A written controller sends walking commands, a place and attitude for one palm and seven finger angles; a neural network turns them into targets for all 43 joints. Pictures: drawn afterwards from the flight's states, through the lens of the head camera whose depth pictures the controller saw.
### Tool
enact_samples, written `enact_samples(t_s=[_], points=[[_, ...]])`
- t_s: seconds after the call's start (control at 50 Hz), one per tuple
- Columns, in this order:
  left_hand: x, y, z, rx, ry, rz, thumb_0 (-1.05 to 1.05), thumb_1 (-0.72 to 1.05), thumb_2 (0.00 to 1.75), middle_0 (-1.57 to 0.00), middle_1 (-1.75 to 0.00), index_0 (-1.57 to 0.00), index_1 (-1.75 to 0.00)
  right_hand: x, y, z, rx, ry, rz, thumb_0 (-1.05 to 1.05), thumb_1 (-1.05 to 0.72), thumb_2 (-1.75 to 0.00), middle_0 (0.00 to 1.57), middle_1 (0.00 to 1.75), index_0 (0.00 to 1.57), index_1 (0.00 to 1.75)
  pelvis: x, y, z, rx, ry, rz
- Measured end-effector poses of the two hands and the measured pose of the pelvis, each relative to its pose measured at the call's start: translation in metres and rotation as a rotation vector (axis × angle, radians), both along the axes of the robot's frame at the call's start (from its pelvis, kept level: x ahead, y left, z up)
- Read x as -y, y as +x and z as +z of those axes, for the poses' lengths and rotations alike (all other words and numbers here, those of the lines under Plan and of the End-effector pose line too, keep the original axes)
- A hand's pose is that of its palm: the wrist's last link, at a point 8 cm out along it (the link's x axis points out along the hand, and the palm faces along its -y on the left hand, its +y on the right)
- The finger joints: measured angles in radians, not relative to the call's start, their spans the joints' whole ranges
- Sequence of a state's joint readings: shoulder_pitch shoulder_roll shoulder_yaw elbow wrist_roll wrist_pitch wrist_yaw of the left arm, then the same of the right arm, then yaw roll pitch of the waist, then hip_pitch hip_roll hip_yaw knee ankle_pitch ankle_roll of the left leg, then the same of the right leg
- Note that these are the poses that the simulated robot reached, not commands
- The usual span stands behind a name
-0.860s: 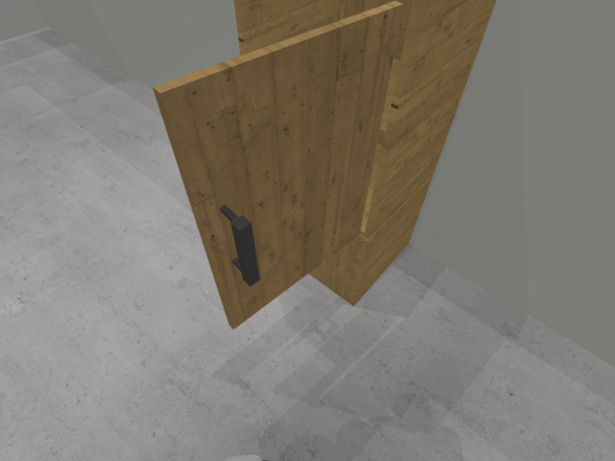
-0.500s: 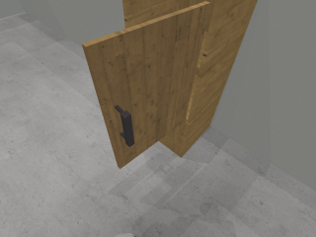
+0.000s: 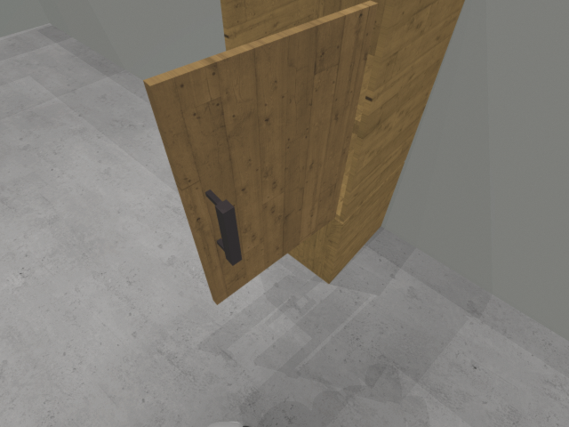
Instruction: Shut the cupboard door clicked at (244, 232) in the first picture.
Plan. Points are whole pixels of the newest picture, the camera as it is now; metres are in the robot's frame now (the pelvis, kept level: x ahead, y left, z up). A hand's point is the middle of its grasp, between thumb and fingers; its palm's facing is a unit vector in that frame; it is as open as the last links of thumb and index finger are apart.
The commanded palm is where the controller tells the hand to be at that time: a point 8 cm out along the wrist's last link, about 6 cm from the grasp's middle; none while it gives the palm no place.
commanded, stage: walk to a spot facing it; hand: left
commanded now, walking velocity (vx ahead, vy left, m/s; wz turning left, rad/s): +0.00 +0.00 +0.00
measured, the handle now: (223, 228) +0.45 +0.14 -0.03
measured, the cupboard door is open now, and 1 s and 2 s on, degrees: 83 83 83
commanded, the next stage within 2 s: none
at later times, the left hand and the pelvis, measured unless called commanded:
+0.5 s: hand out of the picture +0.00 +0.19 -0.18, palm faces -0.07 -0.97 -0.25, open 7.4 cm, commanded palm none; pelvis -0.02 -0.01 -0.01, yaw -9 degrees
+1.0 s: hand (185, 407) +0.18 +0.17 -0.16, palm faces -0.38 -0.90 -0.22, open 7.4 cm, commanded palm none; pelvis +0.02 +0.01 +0.01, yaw -28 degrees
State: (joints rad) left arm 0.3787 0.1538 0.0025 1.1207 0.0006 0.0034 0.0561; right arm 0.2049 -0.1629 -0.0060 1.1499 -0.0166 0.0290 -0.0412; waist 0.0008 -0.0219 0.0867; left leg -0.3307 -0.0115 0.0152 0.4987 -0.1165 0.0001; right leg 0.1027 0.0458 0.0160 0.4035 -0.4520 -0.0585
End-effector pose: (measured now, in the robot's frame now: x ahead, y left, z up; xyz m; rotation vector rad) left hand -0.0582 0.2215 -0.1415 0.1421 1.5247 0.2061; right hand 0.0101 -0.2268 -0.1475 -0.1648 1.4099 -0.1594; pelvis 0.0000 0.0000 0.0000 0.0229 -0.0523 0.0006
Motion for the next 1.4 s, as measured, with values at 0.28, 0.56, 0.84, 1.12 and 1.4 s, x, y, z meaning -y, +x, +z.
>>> enact_samples(t_s=[0.28,0.56,0.84,1.12,1.4], points=[[0.008,0.010,-0.007,-0.021,-0.030,-0.022,0.01,0.90,0.90,-0.20,-0.30,-0.20,-0.30,0.005,-0.002,-0.003,0.017,-0.027,-0.064,0.01,-0.91,-0.90,0.20,0.30,0.20,0.30,0.000,0.002,-0.006,-0.013,-0.013,-0.061],[-0.015,0.065,0.007,0.086,0.059,-0.148,0.01,0.90,0.90,-0.20,-0.30,-0.20,-0.30,0.026,-0.016,-0.008,0.044,-0.022,-0.154,0.01,-0.91,-0.90,0.20,0.30,0.20,0.30,0.009,-0.014,-0.007,-0.074,0.006,-0.173],[-0.042,0.139,-0.003,0.055,0.045,-0.332,0.01,0.90,0.90,-0.20,-0.30,-0.20,-0.30,0.038,0.072,0.034,0.370,-0.141,-0.236,0.01,-0.91,-0.90,0.20,0.30,0.20,0.30,-0.010,0.017,-0.006,-0.102,-0.012,-0.388],[0.062,0.309,0.020,0.340,-0.091,-0.666,0.01,0.91,0.90,-0.20,-0.30,-0.20,-0.30,0.014,-0.072,0.032,0.108,-0.109,-0.499,0.01,-0.90,-0.90,0.20,0.30,0.20,0.30,0.003,0.022,0.010,-0.084,-0.029,-0.563],[0.165,0.329,0.022,0.375,-0.099,-0.904,0.01,0.90,0.90,-0.20,-0.30,-0.20,-0.30,0.031,-0.153,0.017,0.018,-0.105,-0.758,0.01,-0.91,-0.90,0.20,0.30,0.20,0.30,0.039,0.014,0.003,-0.067,0.013,-0.736]])
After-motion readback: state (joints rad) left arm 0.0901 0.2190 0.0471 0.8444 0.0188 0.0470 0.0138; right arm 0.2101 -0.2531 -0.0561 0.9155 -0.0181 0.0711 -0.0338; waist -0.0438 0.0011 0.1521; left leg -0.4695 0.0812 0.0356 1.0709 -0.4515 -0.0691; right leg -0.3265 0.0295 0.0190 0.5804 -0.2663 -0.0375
